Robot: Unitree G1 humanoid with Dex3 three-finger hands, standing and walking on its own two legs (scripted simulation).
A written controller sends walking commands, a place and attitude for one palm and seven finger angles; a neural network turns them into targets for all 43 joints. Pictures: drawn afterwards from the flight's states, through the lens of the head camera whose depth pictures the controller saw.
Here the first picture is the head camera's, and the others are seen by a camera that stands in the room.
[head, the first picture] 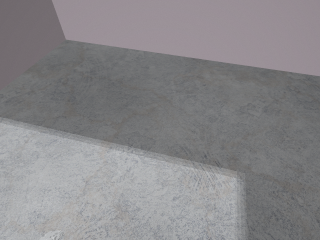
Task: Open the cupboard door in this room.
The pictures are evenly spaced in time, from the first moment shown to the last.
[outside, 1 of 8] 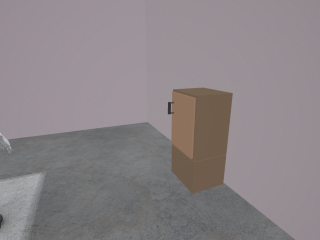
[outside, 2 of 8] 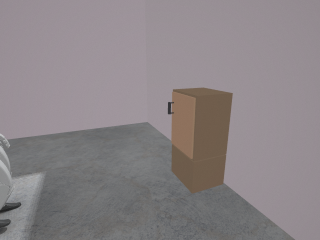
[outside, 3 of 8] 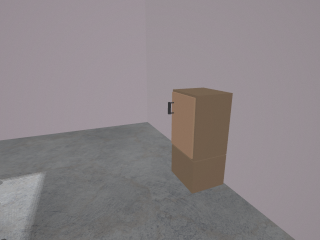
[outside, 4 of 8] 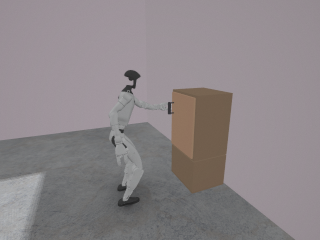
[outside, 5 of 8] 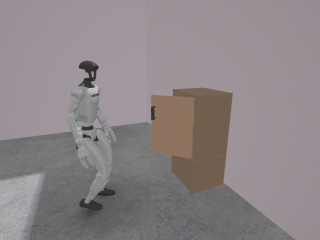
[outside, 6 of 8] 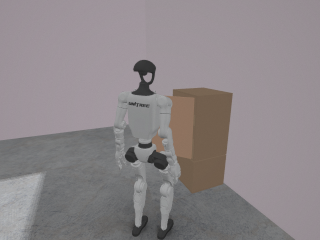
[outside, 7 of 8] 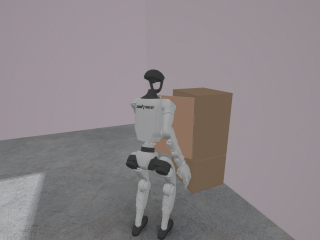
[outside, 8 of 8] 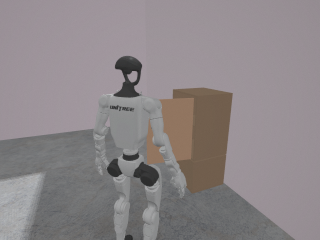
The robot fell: no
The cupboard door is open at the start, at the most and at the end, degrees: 0 81 80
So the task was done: yes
